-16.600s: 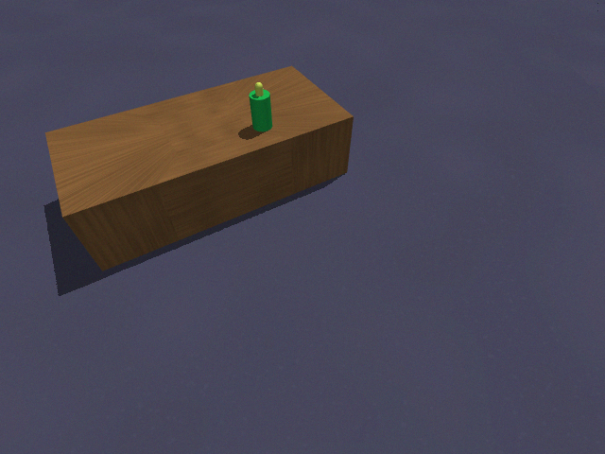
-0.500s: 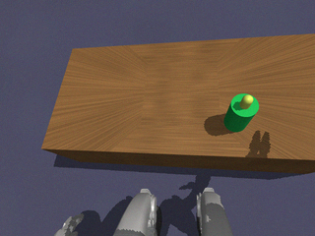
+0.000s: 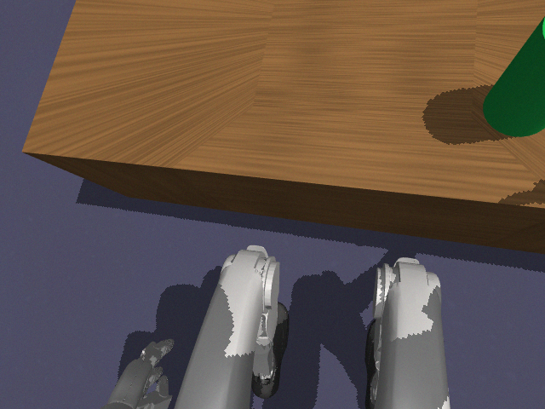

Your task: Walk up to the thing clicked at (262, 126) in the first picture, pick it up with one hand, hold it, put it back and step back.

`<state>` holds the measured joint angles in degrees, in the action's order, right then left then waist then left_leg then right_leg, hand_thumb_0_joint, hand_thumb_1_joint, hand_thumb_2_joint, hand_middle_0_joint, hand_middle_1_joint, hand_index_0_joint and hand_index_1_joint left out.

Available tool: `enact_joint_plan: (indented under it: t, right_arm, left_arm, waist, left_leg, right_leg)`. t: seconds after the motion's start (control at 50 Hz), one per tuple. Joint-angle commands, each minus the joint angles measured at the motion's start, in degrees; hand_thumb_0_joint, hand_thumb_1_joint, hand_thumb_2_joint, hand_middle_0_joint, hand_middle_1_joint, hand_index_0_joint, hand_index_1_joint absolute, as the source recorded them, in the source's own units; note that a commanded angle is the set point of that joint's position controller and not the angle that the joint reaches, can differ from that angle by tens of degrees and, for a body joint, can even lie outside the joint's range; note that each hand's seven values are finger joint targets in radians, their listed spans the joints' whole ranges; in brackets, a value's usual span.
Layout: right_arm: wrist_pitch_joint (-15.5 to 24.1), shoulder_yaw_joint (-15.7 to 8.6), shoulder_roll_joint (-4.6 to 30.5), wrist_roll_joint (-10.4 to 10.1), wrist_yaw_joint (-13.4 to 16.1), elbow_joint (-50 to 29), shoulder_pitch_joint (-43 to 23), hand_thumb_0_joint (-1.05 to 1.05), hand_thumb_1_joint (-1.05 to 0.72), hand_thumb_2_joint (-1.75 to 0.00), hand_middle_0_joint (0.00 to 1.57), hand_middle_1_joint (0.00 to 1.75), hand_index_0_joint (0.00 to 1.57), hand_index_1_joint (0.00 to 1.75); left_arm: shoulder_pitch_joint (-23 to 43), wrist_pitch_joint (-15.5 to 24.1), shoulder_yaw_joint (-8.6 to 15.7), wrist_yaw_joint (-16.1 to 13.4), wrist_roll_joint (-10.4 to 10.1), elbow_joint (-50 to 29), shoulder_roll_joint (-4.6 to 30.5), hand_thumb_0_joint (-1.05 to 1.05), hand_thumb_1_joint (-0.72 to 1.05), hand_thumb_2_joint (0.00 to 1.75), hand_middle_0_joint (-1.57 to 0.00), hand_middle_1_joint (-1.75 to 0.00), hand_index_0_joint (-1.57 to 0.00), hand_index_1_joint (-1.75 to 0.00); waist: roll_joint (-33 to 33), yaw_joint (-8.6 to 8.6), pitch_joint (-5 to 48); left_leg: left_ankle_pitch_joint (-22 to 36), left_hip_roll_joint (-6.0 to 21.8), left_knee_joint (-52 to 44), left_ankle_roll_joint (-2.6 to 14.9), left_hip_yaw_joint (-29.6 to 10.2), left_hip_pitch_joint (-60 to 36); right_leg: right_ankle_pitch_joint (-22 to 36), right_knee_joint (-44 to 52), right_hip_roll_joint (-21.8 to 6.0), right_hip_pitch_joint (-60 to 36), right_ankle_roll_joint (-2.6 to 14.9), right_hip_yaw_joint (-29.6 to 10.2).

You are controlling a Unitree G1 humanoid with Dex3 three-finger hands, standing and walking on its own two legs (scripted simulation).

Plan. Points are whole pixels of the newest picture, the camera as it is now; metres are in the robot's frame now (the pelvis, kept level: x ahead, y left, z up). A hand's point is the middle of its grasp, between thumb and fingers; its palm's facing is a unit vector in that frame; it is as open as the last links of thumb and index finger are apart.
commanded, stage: close in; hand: right
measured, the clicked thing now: out of the picture +0.53 -0.30 +0.01
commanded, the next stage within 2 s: rest palm in 0.48 s
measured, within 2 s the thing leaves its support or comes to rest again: leaves its support in 1.76 s
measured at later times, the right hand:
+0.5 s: hand out of the picture +0.50 -0.31 +0.00, palm faces +0.31 +0.95 +0.00, open 17.3 cm
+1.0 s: hand out of the picture +0.51 -0.30 -0.01, palm faces +0.30 +0.95 -0.01, open 16.1 cm
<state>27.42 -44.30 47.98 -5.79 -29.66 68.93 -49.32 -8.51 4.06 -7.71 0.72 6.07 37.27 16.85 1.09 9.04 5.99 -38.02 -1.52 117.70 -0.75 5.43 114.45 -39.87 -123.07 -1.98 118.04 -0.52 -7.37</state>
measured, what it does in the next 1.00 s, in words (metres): stands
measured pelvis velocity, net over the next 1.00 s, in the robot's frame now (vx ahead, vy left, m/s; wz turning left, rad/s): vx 0.00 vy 0.00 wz -0.03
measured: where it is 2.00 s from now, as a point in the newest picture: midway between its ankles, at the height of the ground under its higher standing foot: (322, 375)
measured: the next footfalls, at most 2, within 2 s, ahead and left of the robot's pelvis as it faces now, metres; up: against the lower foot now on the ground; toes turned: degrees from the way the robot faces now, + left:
none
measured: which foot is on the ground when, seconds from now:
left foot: down 0.00-1.00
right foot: down 0.00-1.00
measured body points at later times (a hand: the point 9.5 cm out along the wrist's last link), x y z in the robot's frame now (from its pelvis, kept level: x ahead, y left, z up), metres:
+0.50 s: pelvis +0.00 +0.00 -0.02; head +0.21 -0.05 +0.37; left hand +0.09 +0.28 -0.13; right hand +0.48 -0.36 +0.00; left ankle +0.10 +0.12 -0.38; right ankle +0.07 -0.13 -0.38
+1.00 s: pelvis +0.00 +0.00 -0.03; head +0.21 -0.05 +0.36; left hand +0.10 +0.28 -0.15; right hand +0.49 -0.35 -0.01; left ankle +0.10 +0.12 -0.38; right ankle +0.07 -0.13 -0.38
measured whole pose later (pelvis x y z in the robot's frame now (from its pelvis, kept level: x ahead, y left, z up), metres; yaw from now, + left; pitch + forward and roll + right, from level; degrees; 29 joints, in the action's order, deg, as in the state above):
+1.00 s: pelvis +0.00 +0.00 -0.03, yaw -2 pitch +35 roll +5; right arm 25.3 -32.9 35.8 -3.4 -11.7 62.1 -53.7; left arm -9.7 -1.6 -4.1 2.2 4.8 35.7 17.4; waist -0.2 9.6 7.0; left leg -38.4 -0.7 124.2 -0.6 3.6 120.6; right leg -39.4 -127.6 -1.2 123.3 -0.5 -5.5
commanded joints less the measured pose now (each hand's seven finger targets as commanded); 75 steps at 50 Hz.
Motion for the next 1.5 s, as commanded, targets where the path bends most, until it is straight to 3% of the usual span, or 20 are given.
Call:
enact_joint_plan:
  t: [0.0,0.06,0.1,0.12,0.16,0.18,0.2,0.24,0.26,0.28,0.36,0.48,0.56,0.76,0.88,1.02,1.1,1.24,1.28,1.48]
  right_arm:
    - [3.8,0.8,17.6,-1.6,3.4,-14.8,-16.8,0.00,0.54,0.00,0.07,0.03,0.06,0.03]
    - [4.1,1.9,16.9,-1.7,6.7,-21.7,-20.0,0.00,0.52,-0.01,0.06,0.03,0.05,0.03]
    - [2.7,4.7,10.8,-1.1,8.7,-15.0,-15.8,0.00,0.50,-0.02,0.06,0.03,0.05,0.03]
    - [3.1,5.6,10.0,-1.2,9.7,-19.5,-18.6,0.00,0.50,-0.02,0.06,0.03,0.05,0.03]
    - [3.5,3.7,16.8,-0.2,11.8,-31.5,-25.6,0.00,0.48,-0.02,0.06,0.03,0.05,0.03]
    - [2.2,4.7,16.0,0.8,12.5,-26.4,-22.3,0.00,0.47,-0.02,0.07,0.03,0.05,0.03]
    - [1.3,7.3,10.4,0.4,12.9,-22.7,-20.1,0.00,0.46,-0.02,0.06,0.03,0.05,0.03]
    - [1.5,9.3,5.6,-0.6,13.7,-20.4,-21.2,0.00,0.46,-0.03,0.06,0.03,0.05,0.03]
    - [2.4,5.8,10.1,-1.1,14.6,-25.8,-22.8,0.00,0.48,-0.03,0.06,0.03,0.05,0.03]
    - [2.1,5.7,11.3,-0.7,15.2,-24.8,-21.7,0.00,0.49,-0.02,0.06,0.03,0.05,0.03]
    - [1.0,8.1,3.3,-1.1,15.1,-15.5,-15.1,0.00,0.45,-0.03,0.07,0.03,0.05,0.03]
    - [2.0,8.1,4.0,-0.5,14.6,-19.1,-16.9,0.00,0.45,-0.03,0.07,0.03,0.05,0.03]
    - [3.0,6.8,6.0,-1.1,15.6,-24.8,-21.6,0.00,0.42,-0.04,0.07,0.03,0.05,0.04]
    - [2.7,9.3,4.0,1.3,17.6,-21.6,-23.1,0.00,0.37,-0.09,0.10,0.07,0.09,0.07]
    - [1.7,10.5,2.3,1.5,17.5,-17.3,-22.6,0.00,0.38,-0.08,0.32,0.17,0.30,0.17]
    - [2.1,9.5,5.6,1.5,18.6,-19.8,-26.9,0.00,0.32,-0.22,0.52,0.35,0.51,0.35]
    - [1.7,10.9,3.9,2.3,19.4,-18.5,-26.9,0.00,0.27,-0.31,0.62,0.45,0.61,0.45]
    - [1.2,10.1,5.6,3.0,19.8,-19.5,-27.7,0.00,0.13,-0.51,0.96,0.74,0.95,0.74]
    - [0.7,11.1,3.0,2.7,19.7,-18.4,-25.7,0.00,0.06,-0.58,1.01,0.80,1.00,0.80]
    - [0.9,9.5,3.5,1.3,19.7,-19.6,-22.5,0.00,-0.19,-1.00,1.22,1.17,1.23,1.18]
  left_arm:
    - [-9.2,-0.1,5.9,0.0,-0.5,-2.7,14.6,0.00,0.90,0.89,-0.19,-0.30,-0.20,-0.29]
    - [-9.9,-0.6,6.8,0.2,-0.9,-3.0,14.8,0.00,0.91,0.88,-0.19,-0.30,-0.20,-0.29]
    - [-8.6,-0.8,7.2,0.3,-1.2,-3.0,14.6,0.00,0.91,0.89,-0.19,-0.30,-0.20,-0.29]
    - [-8.7,-0.8,7.6,0.3,-1.3,-2.9,14.6,0.00,0.91,0.88,-0.19,-0.30,-0.20,-0.29]
    - [-10.3,-1.3,8.2,0.0,-1.6,-3.4,15.1,0.00,0.91,0.88,-0.19,-0.29,-0.20,-0.29]
    - [-10.5,-1.6,9.0,-0.2,-1.9,-3.4,16.2,0.00,0.91,0.89,-0.19,-0.30,-0.20,-0.29]
    - [-10.1,-1.7,9.1,-0.2,-1.8,-2.9,15.4,0.00,0.91,0.89,-0.19,-0.30,-0.20,-0.29]
    - [-10.3,-1.4,8.5,-0.3,-2.1,-2.0,14.3,0.00,0.91,0.89,-0.19,-0.30,-0.20,-0.29]
    - [-11.1,-1.4,8.4,-0.4,-2.2,-1.9,14.2,0.00,0.91,0.90,-0.19,-0.30,-0.20,-0.29]
    - [-11.2,-1.6,7.9,-0.4,-2.3,-2.3,13.7,0.00,0.90,0.90,-0.19,-0.30,-0.20,-0.29]
    - [-12.3,-2.2,8.0,-0.2,-2.1,-2.0,13.1,0.00,0.90,0.90,-0.20,-0.30,-0.20,-0.30]
    - [-12.1,-3.4,8.0,0.6,-2.1,-3.9,13.3,0.00,0.90,0.89,-0.20,-0.30,-0.20,-0.30]
    - [-12.9,-3.6,8.7,0.6,-2.0,-3.3,13.2,0.00,0.90,0.89,-0.20,-0.30,-0.20,-0.29]
    - [-11.7,-4.8,8.5,0.7,-1.1,-2.8,12.7,0.00,0.84,0.94,-0.20,-0.28,-0.18,-0.30]
    - [-11.0,-5.2,8.4,0.8,-1.4,-3.4,13.5,0.00,0.88,0.91,-0.21,-0.30,-0.20,-0.31]
    - [-11.9,-5.3,8.0,0.8,-1.4,-3.6,13.6,0.00,0.89,0.91,-0.20,-0.30,-0.20,-0.30]
    - [-12.2,-5.8,7.7,0.8,-1.3,-3.8,13.3,0.00,0.89,0.91,-0.20,-0.30,-0.20,-0.30]
    - [-13.3,-6.6,7.6,1.0,-1.2,-3.8,13.9,0.00,0.89,0.91,-0.20,-0.30,-0.20,-0.30]
    - [-13.0,-6.7,7.5,1.0,-1.3,-4.0,13.5,0.00,0.89,0.91,-0.20,-0.30,-0.20,-0.30]
    - [-13.2,-6.6,8.0,0.9,-1.9,-4.1,13.3,0.00,0.90,0.89,-0.20,-0.29,-0.20,-0.29]
  waist:
    - [-16.7,-1.25,38.4]
    - [-19.9,-2.35,40.9]
    - [-16.5,-1.43,33.7]
    - [-17.7,-2.15,34.8]
    - [-22.4,-3.88,44.8]
    - [-22.0,-3.12,44.2]
    - [-20.2,-1.96,39.3]
    - [-16.3,-0.10,33.9]
    - [-16.9,-1.54,35.8]
    - [-16.6,-1.69,37.6]
    - [-8.8,0.56,33.1]
    - [-11.8,-0.54,38.2]
    - [-13.9,-1.36,44.4]
    - [-12.9,0.22,40.8]
    - [-11.8,0.85,36.7]
    - [-12.8,0.88,39.8]
    - [-14.8,1.20,39.2]
    - [-16.2,1.24,39.4]
    - [-15.8,1.69,38.8]
    - [-13.2,0.80,39.1]
  left_leg:
    - [7.0,-1.1,-9.8,2.69,1.1,-15.1]
    - [5.2,-0.8,-8.8,2.93,1.1,-14.3]
    - [-0.1,-0.9,-8.8,2.76,1.5,-10.2]
    - [-0.6,-0.9,-8.5,2.86,1.2,-9.5]
    - [2.1,-0.7,-8.2,3.15,0.2,-13.2]
    - [1.6,-0.8,-8.0,3.15,0.6,-12.7]
    - [0.9,-0.9,-8.0,3.12,0.8,-10.6]
    - [-0.8,-0.9,-8.5,2.99,1.1,-8.5]
    - [0.7,-0.7,-8.4,3.08,0.7,-9.9]
    - [3.2,-0.6,-8.4,3.06,0.5,-12.3]
    - [8.0,-0.7,-9.4,2.39,0.2,-15.4]
    - [12.9,-0.1,-7.3,2.67,-0.4,-17.6]
    - [14.3,0.0,-7.6,2.60,-1.3,-20.0]
    - [13.0,-0.2,-7.6,2.42,-1.4,-19.1]
    - [8.6,-0.2,-6.8,2.71,0.0,-14.1]
    - [8.9,-0.1,-6.5,2.68,0.1,-15.2]
    - [9.4,0.0,-6.4,2.94,0.2,-14.0]
    - [10.6,0.1,-5.7,3.15,0.6,-13.4]
    - [11.0,0.2,-6.0,3.11,0.7,-13.8]
    - [11.2,0.3,-7.2,2.90,-0.1,-16.3]
  right_leg:
    - [9.2,13.2,-0.3,-24.9,1.71,1.9]
    - [5.6,14.0,0.0,-26.1,1.36,2.5]
    - [-1.9,15.2,0.0,-22.2,1.62,1.6]
    - [-3.8,15.6,0.0,-22.3,1.58,1.4]
    - [-1.0,16.5,0.3,-27.8,1.26,2.1]
    - [-1.4,17.3,0.3,-28.7,1.11,1.6]
    - [-2.3,16.7,0.1,-26.1,1.24,1.6]
    - [-4.7,16.3,0.3,-21.1,1.83,1.1]
    - [-3.1,16.1,0.4,-21.6,1.85,1.5]
    - [0.8,14.9,0.5,-22.2,1.91,2.7]
    - [6.8,11.7,0.4,-17.1,2.75,3.6]
    - [13.2,11.1,0.6,-20.1,2.40,3.7]
    - [14.3,10.3,0.4,-23.2,2.20,4.4]
    - [12.2,9.6,0.3,-20.3,2.19,4.6]
    - [8.3,10.8,0.5,-19.2,1.99,3.5]
    - [8.6,10.6,0.7,-20.5,1.95,3.6]
    - [9.2,11.4,0.7,-22.1,1.72,3.5]
    - [11.5,11.8,0.7,-23.3,1.37,2.9]
    - [11.9,11.7,0.7,-23.6,1.41,3.1]
    - [11.2,11.4,0.8,-21.2,2.01,3.7]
